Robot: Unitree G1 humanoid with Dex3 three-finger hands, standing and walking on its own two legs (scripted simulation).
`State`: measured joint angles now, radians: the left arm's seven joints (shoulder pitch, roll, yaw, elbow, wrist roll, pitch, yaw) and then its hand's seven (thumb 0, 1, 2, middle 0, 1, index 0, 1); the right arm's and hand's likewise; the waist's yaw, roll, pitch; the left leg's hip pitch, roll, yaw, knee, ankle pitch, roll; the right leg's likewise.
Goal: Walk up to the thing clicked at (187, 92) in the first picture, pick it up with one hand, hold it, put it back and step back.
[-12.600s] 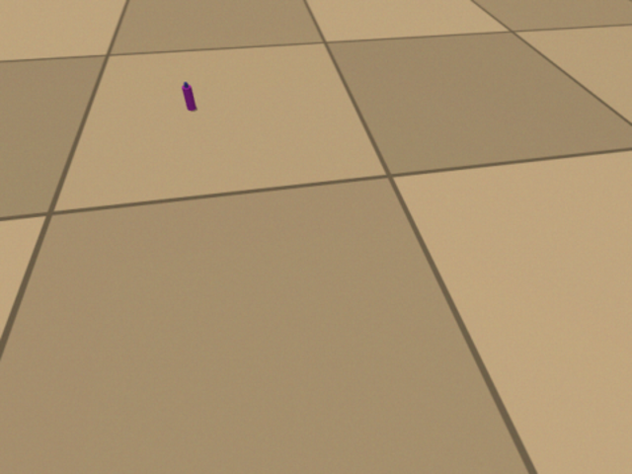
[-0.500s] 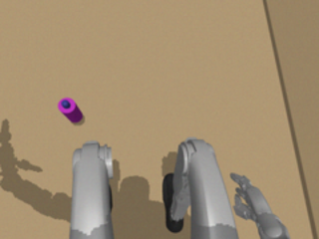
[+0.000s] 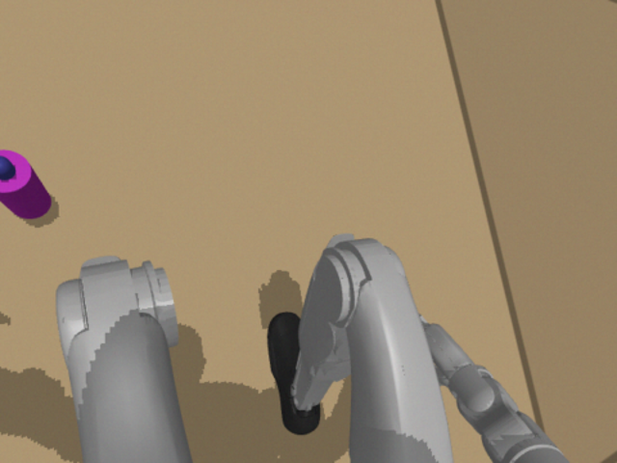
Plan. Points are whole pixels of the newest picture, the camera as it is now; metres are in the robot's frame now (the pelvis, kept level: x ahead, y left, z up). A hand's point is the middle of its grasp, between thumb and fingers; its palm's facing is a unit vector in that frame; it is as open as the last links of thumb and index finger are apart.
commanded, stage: close in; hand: left
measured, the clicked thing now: (16, 185) +0.44 +0.29 -0.22
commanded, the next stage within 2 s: rest palm in 0.66 s
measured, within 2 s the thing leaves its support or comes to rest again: leaves its support in 1.96 s
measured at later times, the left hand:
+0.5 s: hand out of the picture +0.38 +0.30 -0.18, palm faces +0.30 -0.95 +0.01, open 17.6 cm
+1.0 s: hand (17, 209) +0.40 +0.28 -0.19, palm faces +0.34 -0.94 +0.00, open 16.0 cm
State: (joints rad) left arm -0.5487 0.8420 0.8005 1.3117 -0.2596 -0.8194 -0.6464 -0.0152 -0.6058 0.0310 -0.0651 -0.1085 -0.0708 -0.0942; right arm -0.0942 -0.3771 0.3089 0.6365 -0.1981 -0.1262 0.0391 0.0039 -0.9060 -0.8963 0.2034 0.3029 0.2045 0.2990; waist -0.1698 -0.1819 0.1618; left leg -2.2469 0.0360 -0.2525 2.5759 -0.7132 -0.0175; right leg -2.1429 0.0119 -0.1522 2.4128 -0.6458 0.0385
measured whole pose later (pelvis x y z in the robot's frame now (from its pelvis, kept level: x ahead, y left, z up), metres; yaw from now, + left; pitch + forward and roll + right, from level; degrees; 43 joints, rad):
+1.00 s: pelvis -0.01 +0.01 -0.02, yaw -4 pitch +10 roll -17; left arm -0.57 0.79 0.55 1.45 -0.13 -1.16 -0.06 -0.01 -0.37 0.25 -0.15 -0.18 -0.14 -0.18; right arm -0.18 -0.38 0.50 0.57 -0.36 0.00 0.14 0.00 -0.89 -0.90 0.20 0.30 0.20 0.30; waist -0.23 -0.27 0.31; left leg -2.21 0.03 -0.38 2.69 -0.71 -0.01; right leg -2.06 0.06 -0.24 2.42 -0.60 0.08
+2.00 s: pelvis -0.01 +0.01 -0.01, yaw -5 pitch +12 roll -18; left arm -0.61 0.80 0.53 1.36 -0.08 -1.08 0.00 -0.04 -0.18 1.16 -0.82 -1.22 -0.87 -1.27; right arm -0.17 -0.37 0.50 0.56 -0.36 0.04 0.14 0.00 -0.89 -0.90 0.20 0.30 0.20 0.30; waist -0.23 -0.27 0.31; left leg -2.21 0.03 -0.39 2.67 -0.72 -0.01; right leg -2.05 0.06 -0.25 2.39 -0.60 0.07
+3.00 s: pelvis +0.01 -0.01 +0.04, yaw +4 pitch +30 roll -8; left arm -0.55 0.47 0.48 0.87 -0.17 -0.65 -0.20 -0.04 -0.19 1.20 -0.84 -1.20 -0.89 -1.25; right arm 0.03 -0.31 0.10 0.64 -0.09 0.06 0.07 0.00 -0.89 -0.90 0.20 0.30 0.20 0.30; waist -0.11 -0.03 -0.06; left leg -2.22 0.03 -0.16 2.40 -0.72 -0.02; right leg -2.15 -0.02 -0.09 2.31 -0.69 0.01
